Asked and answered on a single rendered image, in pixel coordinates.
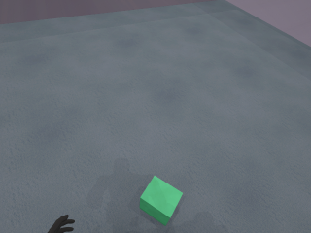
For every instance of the robot left hand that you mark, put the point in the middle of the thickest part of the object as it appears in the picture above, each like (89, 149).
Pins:
(61, 222)

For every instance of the carton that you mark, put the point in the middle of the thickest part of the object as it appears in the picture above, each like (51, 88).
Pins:
(159, 200)

